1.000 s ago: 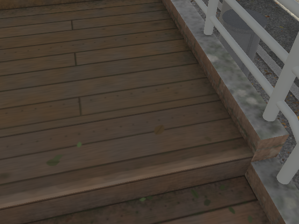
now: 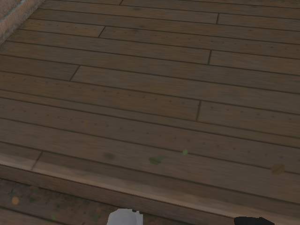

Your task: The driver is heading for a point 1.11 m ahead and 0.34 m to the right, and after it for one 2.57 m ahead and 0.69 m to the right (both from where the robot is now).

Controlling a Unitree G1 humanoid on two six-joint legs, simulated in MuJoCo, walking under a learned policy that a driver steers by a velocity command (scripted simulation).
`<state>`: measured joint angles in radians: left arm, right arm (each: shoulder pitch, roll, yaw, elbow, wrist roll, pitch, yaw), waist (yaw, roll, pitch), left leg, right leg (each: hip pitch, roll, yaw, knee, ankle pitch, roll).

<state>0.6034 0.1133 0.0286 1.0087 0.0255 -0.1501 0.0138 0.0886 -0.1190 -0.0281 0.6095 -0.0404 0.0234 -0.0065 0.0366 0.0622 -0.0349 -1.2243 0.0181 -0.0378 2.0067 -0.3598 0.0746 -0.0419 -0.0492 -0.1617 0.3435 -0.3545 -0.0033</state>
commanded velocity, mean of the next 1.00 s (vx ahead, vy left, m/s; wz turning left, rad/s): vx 0.48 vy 0.00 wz -0.25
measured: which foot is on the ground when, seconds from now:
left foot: up 0.00-0.14, down 0.16-0.78, up 0.80-1.00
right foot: down 0.00-0.16, up 0.18-0.76, down 0.78-1.00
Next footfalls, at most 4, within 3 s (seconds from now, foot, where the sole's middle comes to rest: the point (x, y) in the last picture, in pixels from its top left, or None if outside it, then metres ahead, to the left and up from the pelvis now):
0.16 left None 0.32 0.16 -0.62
0.78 right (154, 169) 0.61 0.07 -0.47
1.26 left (152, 96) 1.00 0.09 -0.47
1.78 right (225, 84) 1.06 -0.26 -0.47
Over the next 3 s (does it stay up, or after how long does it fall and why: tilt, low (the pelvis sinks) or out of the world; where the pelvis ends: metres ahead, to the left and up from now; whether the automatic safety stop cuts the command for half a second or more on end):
stays up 1.19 -0.29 0.31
